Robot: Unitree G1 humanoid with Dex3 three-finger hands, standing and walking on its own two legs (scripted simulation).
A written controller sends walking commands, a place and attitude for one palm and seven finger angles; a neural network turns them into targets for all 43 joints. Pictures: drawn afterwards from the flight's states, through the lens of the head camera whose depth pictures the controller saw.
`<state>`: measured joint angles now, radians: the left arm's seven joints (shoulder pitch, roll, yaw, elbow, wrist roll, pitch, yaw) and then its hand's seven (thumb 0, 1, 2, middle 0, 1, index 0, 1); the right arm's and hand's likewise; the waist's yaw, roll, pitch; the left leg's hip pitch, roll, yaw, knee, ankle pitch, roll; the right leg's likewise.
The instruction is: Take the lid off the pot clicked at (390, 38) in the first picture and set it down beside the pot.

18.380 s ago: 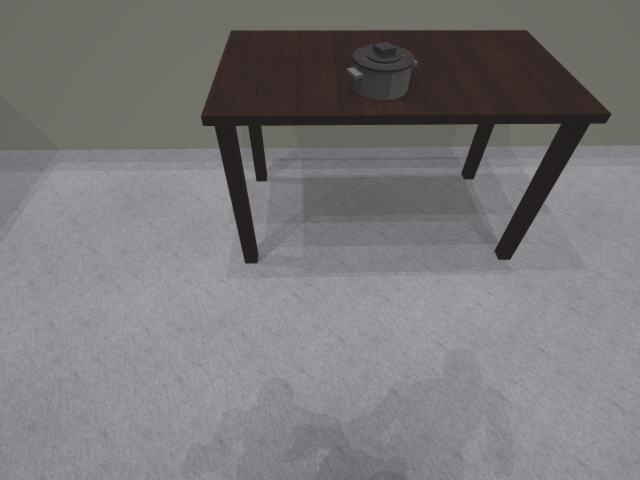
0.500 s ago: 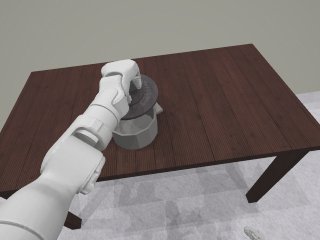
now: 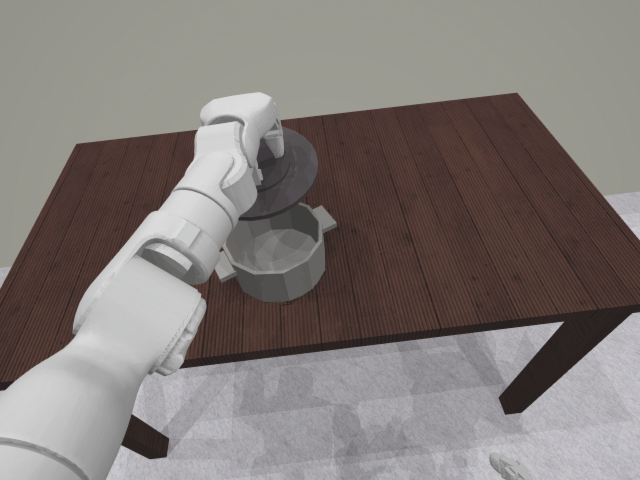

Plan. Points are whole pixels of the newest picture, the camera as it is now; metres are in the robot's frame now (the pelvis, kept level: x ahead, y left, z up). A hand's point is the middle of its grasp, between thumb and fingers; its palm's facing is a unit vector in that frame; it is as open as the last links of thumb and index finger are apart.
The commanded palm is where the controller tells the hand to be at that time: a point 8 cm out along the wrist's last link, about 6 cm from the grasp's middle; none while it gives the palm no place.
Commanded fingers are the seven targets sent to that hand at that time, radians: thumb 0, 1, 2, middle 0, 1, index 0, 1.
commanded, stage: lift the lid straight up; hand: left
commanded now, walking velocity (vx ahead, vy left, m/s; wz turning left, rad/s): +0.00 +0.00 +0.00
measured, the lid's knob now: (252, 155) +0.51 +0.08 +0.15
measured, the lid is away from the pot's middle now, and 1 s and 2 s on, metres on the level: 0.02 0.08 0.21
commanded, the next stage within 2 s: move the lid sideways beside the pot in 0.12 s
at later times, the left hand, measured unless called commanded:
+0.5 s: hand (240, 162) +0.47 +0.09 +0.16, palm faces -0.25 -0.09 -0.96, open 7.5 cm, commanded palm +0.46 +0.11 +0.24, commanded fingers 0.00 0.50 1.16 -0.74 -1.04 -0.89 -1.05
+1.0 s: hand (193, 168) +0.47 +0.15 +0.16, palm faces -0.27 -0.07 -0.96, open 7.5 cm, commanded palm +0.46 +0.16 +0.24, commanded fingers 0.00 0.50 1.16 -0.74 -1.04 -0.89 -1.05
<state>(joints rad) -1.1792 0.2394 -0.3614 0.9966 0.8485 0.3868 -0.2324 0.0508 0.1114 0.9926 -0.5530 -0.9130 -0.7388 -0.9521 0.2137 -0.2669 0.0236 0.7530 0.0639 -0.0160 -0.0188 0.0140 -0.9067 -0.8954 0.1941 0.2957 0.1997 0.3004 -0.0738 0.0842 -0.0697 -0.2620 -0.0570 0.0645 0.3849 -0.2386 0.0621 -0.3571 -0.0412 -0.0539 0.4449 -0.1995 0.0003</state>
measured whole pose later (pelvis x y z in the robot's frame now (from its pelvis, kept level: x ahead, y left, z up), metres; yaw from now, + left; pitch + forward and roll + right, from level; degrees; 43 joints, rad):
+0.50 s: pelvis +0.00 +0.00 +0.00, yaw +0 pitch +6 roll +1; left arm -1.17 0.26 -0.31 1.01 0.87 0.39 -0.26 0.05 0.11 0.99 -0.55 -0.91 -0.74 -0.95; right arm 0.21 -0.27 0.04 0.73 0.06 0.02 -0.03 0.01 -0.91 -0.90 0.20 0.30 0.20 0.30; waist -0.08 0.09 -0.06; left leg -0.26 -0.06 0.07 0.38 -0.23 0.06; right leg -0.35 -0.04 -0.05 0.44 -0.19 0.00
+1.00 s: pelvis +0.00 +0.00 +0.00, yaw +0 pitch +6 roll +0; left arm -1.08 0.40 -0.27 0.91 0.89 0.27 -0.33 0.05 0.11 0.99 -0.55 -0.91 -0.74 -0.96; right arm 0.23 -0.28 0.03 0.72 0.07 0.01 -0.04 0.01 -0.91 -0.90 0.19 0.30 0.20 0.30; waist -0.07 0.08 -0.05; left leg -0.25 -0.06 0.06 0.38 -0.24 0.07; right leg -0.33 -0.04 -0.06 0.42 -0.19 0.00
